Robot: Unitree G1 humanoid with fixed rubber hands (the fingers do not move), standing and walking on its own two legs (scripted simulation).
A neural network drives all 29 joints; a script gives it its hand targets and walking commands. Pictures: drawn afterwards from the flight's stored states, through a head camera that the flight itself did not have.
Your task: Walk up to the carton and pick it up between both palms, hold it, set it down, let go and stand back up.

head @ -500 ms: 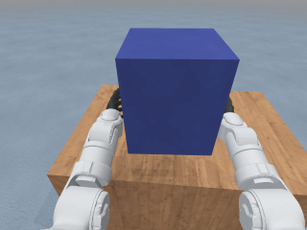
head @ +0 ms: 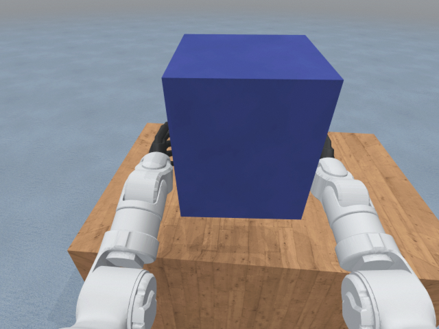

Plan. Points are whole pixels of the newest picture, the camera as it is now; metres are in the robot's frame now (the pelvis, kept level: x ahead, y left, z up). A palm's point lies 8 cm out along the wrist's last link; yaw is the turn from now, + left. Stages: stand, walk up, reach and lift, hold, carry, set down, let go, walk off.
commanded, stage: reach and lift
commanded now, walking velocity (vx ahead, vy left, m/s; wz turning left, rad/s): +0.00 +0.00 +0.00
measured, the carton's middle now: (242, 126) +0.40 +0.00 +0.25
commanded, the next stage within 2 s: hold in 0.10 s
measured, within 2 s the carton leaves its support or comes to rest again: neither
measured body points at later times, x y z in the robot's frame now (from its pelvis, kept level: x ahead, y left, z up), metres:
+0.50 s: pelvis +0.00 +0.00 +0.00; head -0.07 +0.02 +0.44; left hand +0.39 +0.16 +0.20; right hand +0.39 -0.14 +0.19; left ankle +0.01 +0.09 -0.74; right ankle +0.05 -0.14 -0.74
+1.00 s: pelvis +0.00 +0.00 +0.00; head -0.07 +0.02 +0.44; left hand +0.38 +0.16 +0.21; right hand +0.39 -0.14 +0.20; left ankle +0.01 +0.09 -0.74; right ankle +0.05 -0.14 -0.74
